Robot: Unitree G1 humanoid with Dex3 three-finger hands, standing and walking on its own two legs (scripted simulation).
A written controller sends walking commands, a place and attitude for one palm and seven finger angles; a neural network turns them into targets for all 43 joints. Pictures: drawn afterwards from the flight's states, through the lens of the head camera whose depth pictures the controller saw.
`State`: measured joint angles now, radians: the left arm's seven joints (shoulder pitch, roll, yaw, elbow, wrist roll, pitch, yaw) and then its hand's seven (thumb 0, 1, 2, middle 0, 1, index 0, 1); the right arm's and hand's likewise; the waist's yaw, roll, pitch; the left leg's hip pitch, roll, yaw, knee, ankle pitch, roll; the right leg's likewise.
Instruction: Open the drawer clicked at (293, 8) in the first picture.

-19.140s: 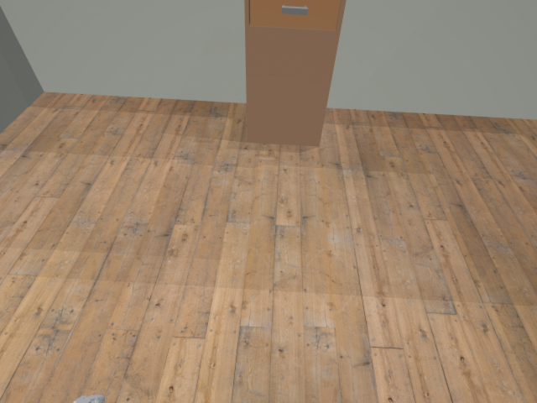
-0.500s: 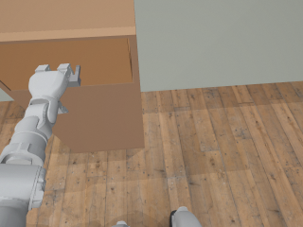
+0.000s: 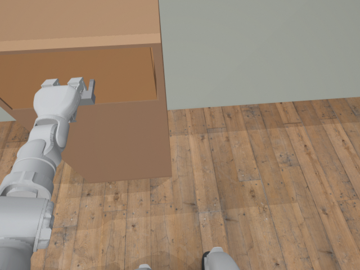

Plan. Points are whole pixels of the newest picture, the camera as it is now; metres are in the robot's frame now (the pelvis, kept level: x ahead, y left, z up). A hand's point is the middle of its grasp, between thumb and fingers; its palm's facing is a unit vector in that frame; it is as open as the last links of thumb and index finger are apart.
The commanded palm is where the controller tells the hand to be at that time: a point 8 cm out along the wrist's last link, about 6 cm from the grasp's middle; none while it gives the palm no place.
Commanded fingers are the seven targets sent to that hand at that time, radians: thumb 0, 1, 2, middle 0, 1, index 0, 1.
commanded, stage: pull the drawer open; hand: left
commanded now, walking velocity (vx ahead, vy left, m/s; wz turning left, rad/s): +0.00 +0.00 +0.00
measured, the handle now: (70, 91) +0.52 +0.25 +0.05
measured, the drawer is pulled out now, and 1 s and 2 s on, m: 0.00 0.12 0.24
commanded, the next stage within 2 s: none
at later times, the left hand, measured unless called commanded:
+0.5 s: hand (67, 131) +0.42 +0.25 +0.02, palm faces -0.01 -0.03 -1.00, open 5.8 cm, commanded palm +0.38 +0.26 +0.08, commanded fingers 0.00 0.90 0.90 -0.40 -1.35 -0.40 -1.35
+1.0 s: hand (61, 160) +0.35 +0.24 +0.02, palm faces -0.01 -0.04 -1.00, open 5.8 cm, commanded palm +0.32 +0.26 +0.08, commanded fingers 0.00 0.90 0.90 -0.40 -1.35 -0.40 -1.35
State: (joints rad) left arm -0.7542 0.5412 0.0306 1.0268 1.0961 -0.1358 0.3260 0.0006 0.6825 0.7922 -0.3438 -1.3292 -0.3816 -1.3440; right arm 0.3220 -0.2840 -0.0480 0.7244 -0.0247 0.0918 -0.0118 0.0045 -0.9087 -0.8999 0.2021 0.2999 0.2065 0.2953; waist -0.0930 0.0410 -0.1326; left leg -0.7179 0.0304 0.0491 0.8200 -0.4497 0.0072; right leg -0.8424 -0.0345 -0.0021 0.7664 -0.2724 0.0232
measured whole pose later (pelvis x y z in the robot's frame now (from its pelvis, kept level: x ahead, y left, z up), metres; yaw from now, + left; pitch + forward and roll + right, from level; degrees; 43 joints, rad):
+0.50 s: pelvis +0.02 +0.00 +0.01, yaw -1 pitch +17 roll +0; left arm -0.45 0.46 0.01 0.72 1.06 -0.08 0.35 0.01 0.70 0.81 -0.30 -1.35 -0.36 -1.35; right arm 0.27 -0.27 -0.06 0.69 0.00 0.10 -0.01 0.01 -0.91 -0.90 0.20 0.30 0.21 0.30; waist -0.04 0.05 -0.13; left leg -0.58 0.03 0.06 0.73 -0.44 0.01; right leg -0.71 -0.03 0.01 0.70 -0.27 0.03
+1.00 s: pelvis +0.01 -0.01 +0.02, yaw +0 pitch +12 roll +0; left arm -0.21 0.42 -0.02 0.50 1.06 -0.06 0.35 0.01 0.69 0.82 -0.30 -1.34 -0.39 -1.35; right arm 0.19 -0.26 -0.04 0.67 -0.01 0.08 -0.04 0.01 -0.91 -0.90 0.20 0.30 0.21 0.30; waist 0.01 0.05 -0.10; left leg -0.46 0.03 0.05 0.69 -0.43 -0.01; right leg -0.61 -0.03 -0.01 0.68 -0.28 0.01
